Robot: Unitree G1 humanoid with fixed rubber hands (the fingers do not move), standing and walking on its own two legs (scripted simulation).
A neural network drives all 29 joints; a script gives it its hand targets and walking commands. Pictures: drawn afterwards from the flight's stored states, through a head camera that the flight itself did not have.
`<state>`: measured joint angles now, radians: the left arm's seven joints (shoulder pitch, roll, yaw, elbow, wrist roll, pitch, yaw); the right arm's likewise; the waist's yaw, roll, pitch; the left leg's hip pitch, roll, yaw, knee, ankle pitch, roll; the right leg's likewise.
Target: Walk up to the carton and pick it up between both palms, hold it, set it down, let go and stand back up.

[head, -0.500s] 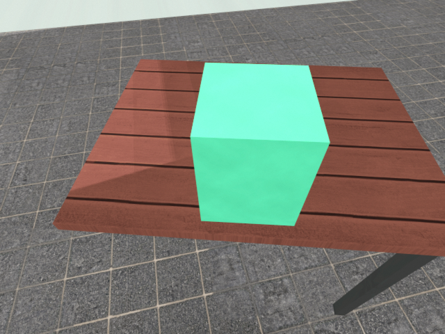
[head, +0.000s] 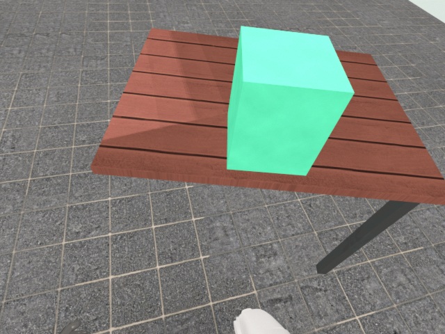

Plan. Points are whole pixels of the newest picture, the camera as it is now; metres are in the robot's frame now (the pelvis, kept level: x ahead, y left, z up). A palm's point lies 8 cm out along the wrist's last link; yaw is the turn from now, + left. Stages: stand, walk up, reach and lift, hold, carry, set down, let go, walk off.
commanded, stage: walk up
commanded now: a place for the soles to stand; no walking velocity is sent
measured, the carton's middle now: (275, 105) +0.58 -0.10 +0.08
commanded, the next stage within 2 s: none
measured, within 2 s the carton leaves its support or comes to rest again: neither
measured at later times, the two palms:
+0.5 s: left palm out of the picture -0.01 +0.20 -0.12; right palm out of the picture -0.01 -0.30 -0.13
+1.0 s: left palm out of the picture +0.11 +0.19 -0.13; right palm out of the picture +0.08 -0.31 -0.13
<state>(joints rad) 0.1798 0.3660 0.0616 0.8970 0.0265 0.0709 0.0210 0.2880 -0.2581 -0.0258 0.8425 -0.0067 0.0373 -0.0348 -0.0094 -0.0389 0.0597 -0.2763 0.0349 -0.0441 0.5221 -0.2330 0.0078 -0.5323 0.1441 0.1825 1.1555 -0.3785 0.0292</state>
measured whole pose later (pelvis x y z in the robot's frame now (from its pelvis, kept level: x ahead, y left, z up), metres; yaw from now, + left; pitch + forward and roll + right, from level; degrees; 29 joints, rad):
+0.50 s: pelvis -0.01 -0.04 +0.00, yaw -3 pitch -1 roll +0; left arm 0.40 0.20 0.01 0.95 0.02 -0.02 0.02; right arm 0.36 -0.26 0.01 0.91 -0.05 0.01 -0.01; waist 0.02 0.03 0.03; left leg -0.37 0.02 -0.01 0.70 -0.33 -0.01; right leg -0.10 0.03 -0.01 0.37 -0.25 -0.04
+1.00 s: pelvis +0.06 -0.05 +0.00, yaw -3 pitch -1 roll +0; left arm 0.28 0.25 -0.04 0.98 0.01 -0.03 0.02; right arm 0.26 -0.25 0.04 0.99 -0.02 -0.01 -0.02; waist -0.01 0.01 0.02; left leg -0.19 0.02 0.03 0.46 -0.26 -0.01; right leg -0.14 0.00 0.00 0.45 -0.30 -0.01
